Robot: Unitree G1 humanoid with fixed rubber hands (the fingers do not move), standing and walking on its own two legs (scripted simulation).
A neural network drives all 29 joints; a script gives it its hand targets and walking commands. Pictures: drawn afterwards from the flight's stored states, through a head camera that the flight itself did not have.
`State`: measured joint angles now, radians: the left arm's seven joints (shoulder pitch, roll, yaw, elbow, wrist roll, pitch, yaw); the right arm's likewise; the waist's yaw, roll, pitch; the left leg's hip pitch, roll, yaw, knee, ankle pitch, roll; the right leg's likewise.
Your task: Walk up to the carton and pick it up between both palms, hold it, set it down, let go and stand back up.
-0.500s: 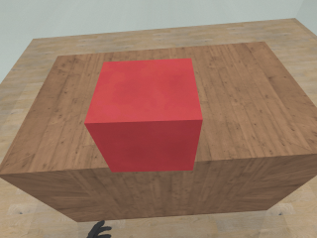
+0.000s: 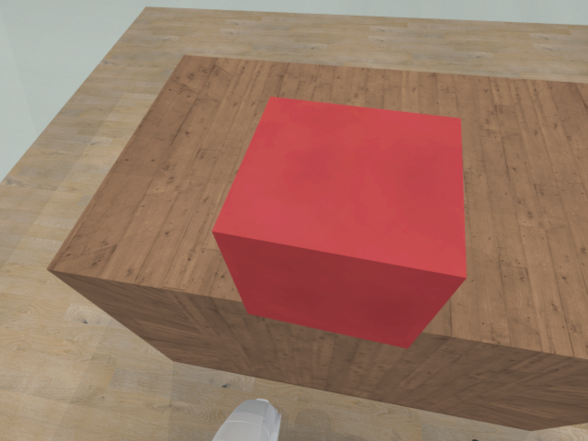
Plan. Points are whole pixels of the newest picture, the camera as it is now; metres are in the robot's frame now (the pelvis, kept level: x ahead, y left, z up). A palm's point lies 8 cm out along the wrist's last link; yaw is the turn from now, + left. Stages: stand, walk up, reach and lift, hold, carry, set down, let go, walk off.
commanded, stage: walk up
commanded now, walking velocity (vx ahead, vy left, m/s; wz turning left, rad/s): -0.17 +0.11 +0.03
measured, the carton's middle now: (341, 227) +0.39 -0.01 +0.04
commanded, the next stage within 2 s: none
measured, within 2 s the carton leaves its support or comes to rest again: neither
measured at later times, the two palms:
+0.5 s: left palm out of the picture +0.04 +0.31 -0.13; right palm out of the picture +0.02 -0.15 -0.15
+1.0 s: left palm out of the picture -0.07 +0.20 -0.12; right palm out of the picture -0.08 -0.29 -0.16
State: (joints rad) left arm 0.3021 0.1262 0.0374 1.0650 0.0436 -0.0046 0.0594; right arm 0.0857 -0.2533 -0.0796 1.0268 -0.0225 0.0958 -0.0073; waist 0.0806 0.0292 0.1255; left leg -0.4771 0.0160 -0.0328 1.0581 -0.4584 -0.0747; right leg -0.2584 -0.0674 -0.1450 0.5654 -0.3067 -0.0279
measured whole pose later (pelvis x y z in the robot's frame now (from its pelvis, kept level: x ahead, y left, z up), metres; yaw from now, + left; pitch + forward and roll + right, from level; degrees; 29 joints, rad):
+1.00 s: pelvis -0.07 -0.04 +0.00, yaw -2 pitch -2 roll +3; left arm 0.29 0.15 0.04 1.08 0.02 -0.01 0.02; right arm 0.22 -0.23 -0.09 1.15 -0.01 0.08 -0.05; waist 0.02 0.04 0.09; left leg -0.36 0.04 -0.06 0.73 -0.44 -0.04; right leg -0.20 0.05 -0.06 0.56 -0.33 -0.10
